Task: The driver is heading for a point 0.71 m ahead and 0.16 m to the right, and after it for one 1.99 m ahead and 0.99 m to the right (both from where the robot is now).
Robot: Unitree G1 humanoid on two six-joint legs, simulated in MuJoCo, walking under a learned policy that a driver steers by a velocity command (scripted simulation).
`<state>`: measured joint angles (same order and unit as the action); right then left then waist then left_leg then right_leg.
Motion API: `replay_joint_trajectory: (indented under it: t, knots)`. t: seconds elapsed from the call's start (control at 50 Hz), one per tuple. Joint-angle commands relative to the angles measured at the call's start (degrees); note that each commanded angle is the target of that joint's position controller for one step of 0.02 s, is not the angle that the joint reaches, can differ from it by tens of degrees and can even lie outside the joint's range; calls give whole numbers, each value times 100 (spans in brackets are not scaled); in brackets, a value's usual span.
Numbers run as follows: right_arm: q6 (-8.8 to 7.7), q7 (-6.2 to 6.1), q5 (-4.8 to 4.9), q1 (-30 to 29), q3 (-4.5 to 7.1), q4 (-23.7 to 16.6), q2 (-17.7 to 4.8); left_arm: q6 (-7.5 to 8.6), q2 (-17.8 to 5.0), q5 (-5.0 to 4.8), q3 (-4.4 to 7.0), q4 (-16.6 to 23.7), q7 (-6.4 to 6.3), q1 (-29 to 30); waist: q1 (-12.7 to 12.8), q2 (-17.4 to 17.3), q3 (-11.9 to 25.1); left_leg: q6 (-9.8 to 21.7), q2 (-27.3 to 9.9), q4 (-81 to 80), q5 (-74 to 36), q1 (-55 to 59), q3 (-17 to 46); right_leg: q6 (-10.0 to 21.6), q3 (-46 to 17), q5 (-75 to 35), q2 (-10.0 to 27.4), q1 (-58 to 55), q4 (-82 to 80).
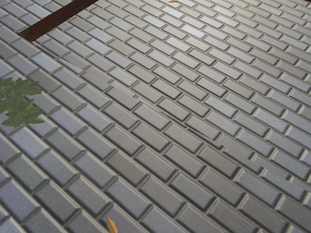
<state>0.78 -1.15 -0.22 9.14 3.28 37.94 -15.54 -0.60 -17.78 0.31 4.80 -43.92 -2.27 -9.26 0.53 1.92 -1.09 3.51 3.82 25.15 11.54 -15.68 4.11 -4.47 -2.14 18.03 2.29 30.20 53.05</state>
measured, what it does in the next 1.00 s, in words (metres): walks ahead: right foot, then left foot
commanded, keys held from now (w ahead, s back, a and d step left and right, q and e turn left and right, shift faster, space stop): no key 0.04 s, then w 0.66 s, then w+e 0.20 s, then e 0.10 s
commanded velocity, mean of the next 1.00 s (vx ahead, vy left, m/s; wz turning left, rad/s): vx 0.35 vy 0.00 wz -0.01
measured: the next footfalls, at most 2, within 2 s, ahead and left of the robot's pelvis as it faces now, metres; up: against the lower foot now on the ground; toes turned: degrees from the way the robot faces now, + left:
right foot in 0.16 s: +0.04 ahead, -0.14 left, +0.00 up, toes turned +2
left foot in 0.58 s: +0.29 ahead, +0.15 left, +0.00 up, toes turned +3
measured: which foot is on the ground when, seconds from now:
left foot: down 0.00-0.18, up 0.20-0.56, down 0.58-1.00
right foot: up 0.00-0.14, down 0.16-0.60, up 0.62-1.00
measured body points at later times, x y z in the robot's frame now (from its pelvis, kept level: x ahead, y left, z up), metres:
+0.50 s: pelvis +0.11 +0.00 +0.00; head +0.14 +0.00 +0.45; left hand +0.10 +0.28 -0.12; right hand +0.33 -0.23 -0.09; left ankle +0.23 +0.15 -0.71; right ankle +0.00 -0.14 -0.74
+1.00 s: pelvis +0.37 +0.05 -0.01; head +0.39 +0.06 +0.44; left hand +0.57 +0.28 -0.10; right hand +0.38 -0.22 -0.13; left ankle +0.25 +0.14 -0.74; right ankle +0.56 -0.10 -0.69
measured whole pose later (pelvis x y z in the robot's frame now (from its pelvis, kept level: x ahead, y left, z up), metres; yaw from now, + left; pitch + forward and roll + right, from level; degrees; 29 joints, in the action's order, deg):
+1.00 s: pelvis +0.37 +0.05 -0.01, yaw -4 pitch +2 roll +2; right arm -5.5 0.4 -1.9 19.5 2.7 48.5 -14.9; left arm 3.6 -15.2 0.8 2.7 -39.7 2.6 -7.9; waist -3.6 2.6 -0.7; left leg 2.5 3.3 12.3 17.7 3.4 -8.4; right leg 1.2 -1.6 -7.0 4.0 40.1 37.4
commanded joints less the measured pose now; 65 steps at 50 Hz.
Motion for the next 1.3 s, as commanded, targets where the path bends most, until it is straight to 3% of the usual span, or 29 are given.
replay_joint_trajectory:
  t: [0.02, 0.14, 0.18, 0.2, 0.22, 0.26, 0.4, 0.5, 0.56, 0.58, 0.6, 0.62, 0.64, 0.66, 0.7, 0.8, 0.98, 1.0, 1.04, 1.08, 1.1, 1.12, 1.14, 1.16, 1.18, 1.2, 1.22, 1.24, 1.3]
  knots:
    - [-64, -4, -36, -122, 207, -311, -892, 86, -367, -19, 41, 442, 40, 195, -141, -998, 480, 1046, -1455, -640, -995, 380, 1255, 22, -40, 116, 64, -349, -698]
    - [-55, 65, 80, 87, 106, -69, -860, 314, -267, -111, -8, 366, 208, -132, -21, -876, 131, 836, -1226, -774, 2326, -265, 1806, 502, 445, -61, -296, -1673, -2577]
    - [-164, 65, 23, -139, -32, -148, -432, 436, -510, -43, 28, 214, 171, -901, 262, -268, 288, 389, -746, 385, 2171, -1126, 1330, 964, -630, 40, 620, -2804, -3018]
    - [-271, 71, 75, -264, -31, -364, -278, 471, -1067, 2, 183, 19, 199, -1313, 176, 1090, 204, 2, 115, 1692, 1879, -2101, -121, 1582, -2069, 1210, 1351, -3049, -3636]
    - [-376, 57, 126, -664, 80, -495, -733, 524, -1045, 30, 206, 52, 238, -1451, 478, 1228, -229, -129, -76, 2602, 2280, -2941, -136, 2114, -3313, 1601, 2064, -3055, -4261]
    - [-453, 124, 195, -442, 165, -322, -768, 588, -681, -15, 94, 153, 174, -1153, 237, 651, -366, -132, -488, 3452, 1588, -3346, 101, 1924, -2812, 1786, 1775, -3127, -4274]
    - [-552, 308, 103, -834, 11, -301, -151, 543, -619, -103, 63, 175, 176, -1146, 369, 540, -214, -392, -604, 1731, -411, -2070, -557, 1477, -582, -796, 863, -2496, -4500]
    - [-569, 392, 194, -1003, 53, -413, -408, 489, -888, -213, 142, 79, 220, -1380, 368, 632, -352, -240, -536, 816, -466, -1347, -585, 1483, -638, -827, 1241, -2436, -4378]
    - [-567, 340, 168, 72, 247, -106, -763, 430, -843, -214, 112, 62, 201, -1234, -306, 485, 138, 87, -263, 409, -397, 221, -793, 1201, -270, -2472, 1063, -2328, -3192]
    - [-563, 277, 158, 963, 378, 120, -1034, 435, -608, -154, 21, 82, 189, -1256, -717, 230, 732, 284, -522, 434, -356, 1494, -501, 977, 100, -2693, 734, -1806, -1868]
    - [-536, 223, -15, 1758, 506, 202, -1682, 496, -85, -81, -150, 347, 177, -1569, -777, -1228, 1628, 1048, -2107, 90, 720, 3432, 1984, 508, 500, -999, -5, 137, 577]
    - [-565, 271, 49, 1913, 425, 263, -1515, 619, -111, -143, -169, 374, 148, -1532, -755, -1909, 1997, 1426, -2596, -1018, 1784, 3497, 4030, 483, -311, 1407, -421, 982, 1700]
    - [-586, 286, 78, 1462, 288, 247, -1167, 680, -594, -311, -31, 439, 194, -1213, -653, -1463, 1171, 1221, -2517, -1115, 2112, 2930, 3425, 586, -464, 1110, -31, 1559, 2186]
    - [-580, 285, 81, 1117, 220, 190, -948, 702, -642, -316, -34, 505, 221, -850, -527, -1082, 665, 1057, -2298, -1103, 1738, 2263, 2646, 703, -282, 623, 248, 1589, 2110]
    - [-598, 311, -2, 554, 126, 138, -654, 655, -520, -142, -13, 479, 221, -722, -179, -745, 201, 906, -1804, -1358, 676, 1167, 1665, 710, -240, -185, 604, 1147, 1509]
    - [-773, 247, -36, 550, 166, 374, -658, 400, -267, -163, -45, 419, 228, -680, -13, -538, -87, 920, -1644, -1833, -790, 683, 375, 471, -337, -1158, 622, 1174, 931]
    - [-597, 30, 14, 965, 164, 767, -886, 538, 68, -80, -180, 1032, 537, 802, -495, -383, -432, 446, -1589, -1346, -2960, 1306, -1078, 586, 324, -2699, 89, 813, -1787]
    - [-759, 331, -696, 1527, -112, 1079, -410, 483, 120, 570, -290, 868, 690, 326, -120, -720, 92, 796, -1994, -1311, -3631, 1939, -848, 665, -6, -2419, 154, 802, -1799]
    - [-868, 368, -515, 1239, 70, 1016, -857, 474, -310, 437, -132, 794, 740, 199, -16, -529, 15, 610, -1831, -808, -4643, 2617, -1223, 805, 215, -1935, -68, 838, -2201]
    - [-862, 275, -468, 1180, 161, 926, -1292, 601, -601, 224, -38, 810, 649, 93, 153, -532, 316, 245, -1594, -7, -5751, 2245, -1509, 1113, 681, -2206, -650, -512, -2333]
    - [-832, 278, -465, 1094, 135, 801, -1254, 668, -807, 142, 38, 600, 542, -528, 429, -352, 769, -67, -1350, 973, -5721, 1619, -1564, 1420, 596, -2923, -795, -1908, -2380]
    - [-814, 293, -619, 1714, -78, 631, -638, 652, -1220, 184, 155, 378, 389, -1452, 365, 548, 2190, -693, -939, 2760, -3611, -142, -1503, 2572, -580, -5160, 141, -4783, -1682]
    - [-809, 456, -654, 2320, -279, 613, -338, 589, -1244, 215, 142, 300, 361, -2044, 501, 1149, 3703, -1131, -23, 4564, 2541, -1618, -751, 3968, -3384, -6065, 1874, -6669, -2124]
    - [-724, 542, -280, 695, -118, 303, -705, 637, -1124, 321, 169, 22, 361, -2465, 1180, -26, 2498, -875, -107, 5243, 2324, -2314, 213, 3075, -3369, -5062, 1726, -5540, -2826]
    - [-734, 420, -198, 55, -46, -24, -848, 723, -1257, 200, 253, 82, 313, -1755, 818, 52, 1099, -749, -395, 5315, 2368, -2620, 262, 2677, -2587, -4410, 1517, -4009, -3082]
    - [-691, 241, -408, 465, 23, 86, -1075, 740, -897, 118, 156, 170, 281, -1001, 319, -3, 940, -632, -682, 4900, 2198, -2110, 257, 2555, -2141, -3801, 1203, -2931, -3426]
    - [-669, 117, -585, 739, -67, 94, -811, 771, -576, 55, 13, 247, 291, -527, -99, 144, 670, -523, -851, 4414, 1947, -1612, 273, 2493, -1803, -3602, 933, -1912, -3718]
    - [-619, 45, -617, 924, -147, 104, -621, 771, -510, 52, -42, 404, 325, -205, -378, 116, 498, -519, -950, 4025, 1839, -994, 210, 2460, -1721, -3268, 859, -1020, -4025]
    - [-376, 96, -296, 1478, -207, 293, -579, 884, -929, 182, 92, 820, 460, 394, -622, -20, 652, -712, -724, 3175, 1103, -138, -316, 2190, -1234, -2452, 396, -136, -4227]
